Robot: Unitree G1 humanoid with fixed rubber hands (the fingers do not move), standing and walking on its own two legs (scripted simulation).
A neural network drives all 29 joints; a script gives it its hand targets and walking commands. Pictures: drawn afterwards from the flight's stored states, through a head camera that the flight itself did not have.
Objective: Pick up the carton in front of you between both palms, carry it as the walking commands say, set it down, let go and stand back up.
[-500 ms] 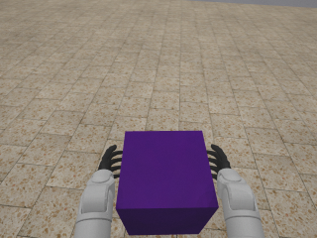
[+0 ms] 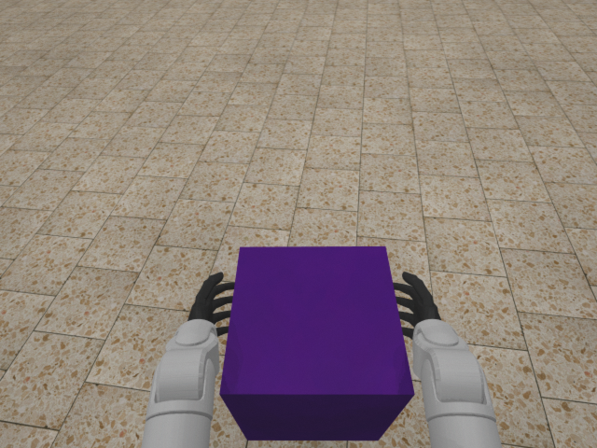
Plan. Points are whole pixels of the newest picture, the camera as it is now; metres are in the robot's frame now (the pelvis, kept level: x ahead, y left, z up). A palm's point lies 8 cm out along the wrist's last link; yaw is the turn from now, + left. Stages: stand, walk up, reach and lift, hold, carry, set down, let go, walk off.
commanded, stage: carry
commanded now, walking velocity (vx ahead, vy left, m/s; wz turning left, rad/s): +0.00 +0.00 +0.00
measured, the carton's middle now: (312, 348) +0.29 +0.00 -0.06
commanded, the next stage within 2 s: none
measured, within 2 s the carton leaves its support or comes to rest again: neither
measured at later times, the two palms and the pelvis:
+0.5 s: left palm (213, 233) +0.44 +0.15 +0.04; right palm (402, 231) +0.43 -0.15 +0.04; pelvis +0.15 +0.01 +0.00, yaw -2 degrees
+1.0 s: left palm (215, 244) +0.42 +0.14 +0.03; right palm (409, 244) +0.41 -0.15 +0.03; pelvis +0.13 +0.01 +0.00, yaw -2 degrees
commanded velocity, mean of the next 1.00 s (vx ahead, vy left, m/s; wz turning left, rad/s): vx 0.00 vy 0.00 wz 0.00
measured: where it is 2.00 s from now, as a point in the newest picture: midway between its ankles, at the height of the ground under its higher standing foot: outside the picture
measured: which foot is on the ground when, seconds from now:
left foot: up 0.00-0.20, down 0.22-1.00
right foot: down 0.00-1.00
